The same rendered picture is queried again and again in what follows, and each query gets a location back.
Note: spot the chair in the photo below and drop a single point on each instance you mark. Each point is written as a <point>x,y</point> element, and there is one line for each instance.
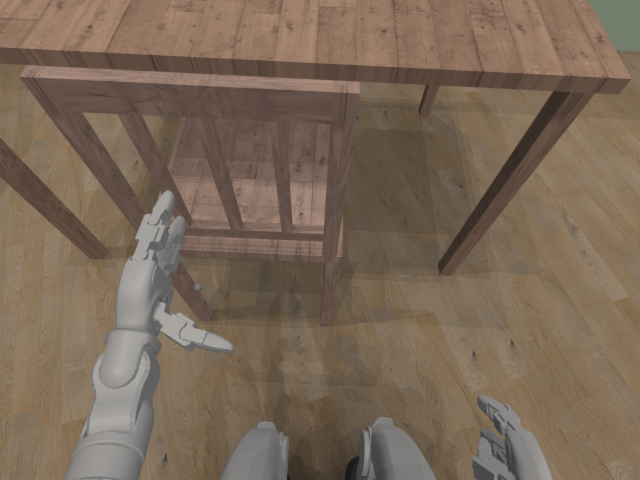
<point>258,170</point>

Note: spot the table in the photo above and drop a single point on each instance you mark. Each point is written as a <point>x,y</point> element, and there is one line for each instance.
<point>546,45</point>

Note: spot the left robot forearm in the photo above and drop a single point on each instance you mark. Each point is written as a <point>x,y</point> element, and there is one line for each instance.
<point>116,434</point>

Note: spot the robot left thigh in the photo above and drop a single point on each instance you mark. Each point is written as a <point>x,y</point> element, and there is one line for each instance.
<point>262,454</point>

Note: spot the left robot shin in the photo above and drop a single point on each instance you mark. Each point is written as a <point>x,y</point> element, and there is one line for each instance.
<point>268,425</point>

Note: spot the robot right hand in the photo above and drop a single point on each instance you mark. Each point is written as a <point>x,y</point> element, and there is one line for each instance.
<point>519,456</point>

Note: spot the robot left hand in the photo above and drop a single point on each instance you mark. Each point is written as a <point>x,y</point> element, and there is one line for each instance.
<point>145,279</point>

